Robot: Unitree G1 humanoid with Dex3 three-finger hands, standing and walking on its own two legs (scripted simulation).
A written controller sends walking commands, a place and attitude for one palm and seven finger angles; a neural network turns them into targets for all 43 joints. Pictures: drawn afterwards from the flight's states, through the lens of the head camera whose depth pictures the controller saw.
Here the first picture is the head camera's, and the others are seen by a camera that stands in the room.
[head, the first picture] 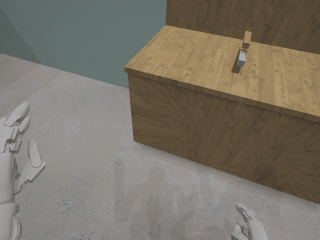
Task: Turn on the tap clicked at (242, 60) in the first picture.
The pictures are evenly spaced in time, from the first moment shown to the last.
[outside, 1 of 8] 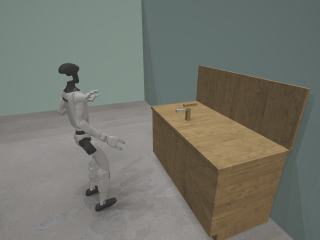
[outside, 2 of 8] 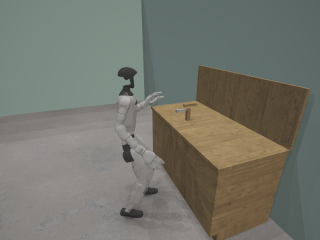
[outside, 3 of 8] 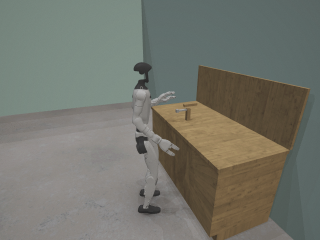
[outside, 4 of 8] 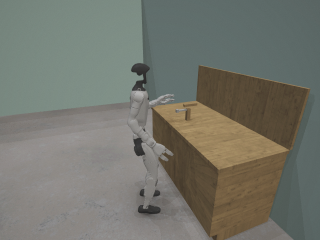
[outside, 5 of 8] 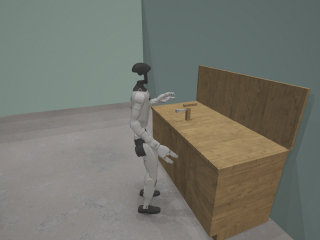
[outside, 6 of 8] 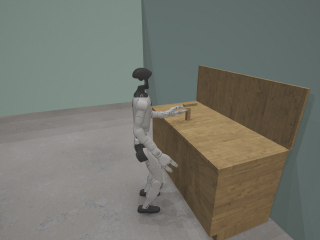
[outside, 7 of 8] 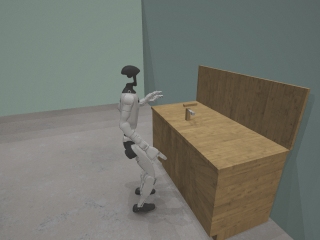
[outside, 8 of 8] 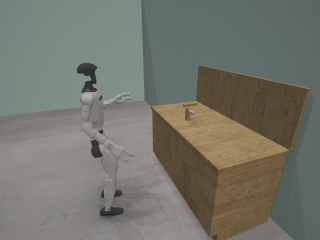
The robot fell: no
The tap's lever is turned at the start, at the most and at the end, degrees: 0 83 83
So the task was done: yes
